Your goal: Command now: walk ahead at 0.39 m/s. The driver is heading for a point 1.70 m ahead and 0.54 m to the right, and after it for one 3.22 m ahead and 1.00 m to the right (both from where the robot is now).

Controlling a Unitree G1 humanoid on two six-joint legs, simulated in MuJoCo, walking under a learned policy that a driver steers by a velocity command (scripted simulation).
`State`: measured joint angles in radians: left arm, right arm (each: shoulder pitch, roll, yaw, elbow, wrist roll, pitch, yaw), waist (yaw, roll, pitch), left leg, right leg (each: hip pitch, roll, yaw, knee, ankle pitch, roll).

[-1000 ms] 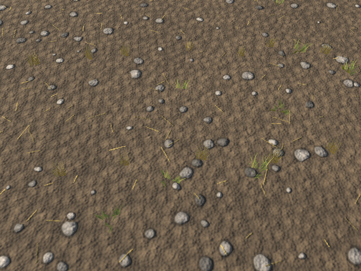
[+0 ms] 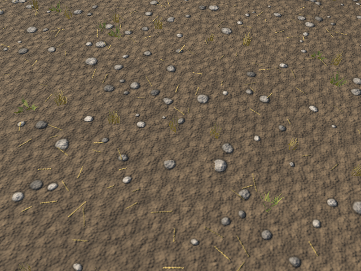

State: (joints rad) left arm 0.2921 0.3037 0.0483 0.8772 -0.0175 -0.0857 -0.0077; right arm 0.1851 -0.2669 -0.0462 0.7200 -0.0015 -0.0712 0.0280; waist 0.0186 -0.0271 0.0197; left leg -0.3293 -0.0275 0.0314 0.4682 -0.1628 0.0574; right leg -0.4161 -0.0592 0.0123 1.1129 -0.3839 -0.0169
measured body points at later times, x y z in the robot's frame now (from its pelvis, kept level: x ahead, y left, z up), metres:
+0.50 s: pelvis +0.16 -0.03 +0.00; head +0.21 -0.06 +0.44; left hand +0.36 +0.22 -0.10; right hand +0.25 -0.33 -0.12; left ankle +0.14 +0.12 -0.66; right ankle +0.23 -0.12 -0.74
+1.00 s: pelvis +0.26 -0.02 +0.01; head +0.28 +0.00 +0.46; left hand +0.54 +0.13 -0.09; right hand +0.14 -0.28 -0.10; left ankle +0.26 +0.11 -0.74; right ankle +0.25 -0.20 -0.66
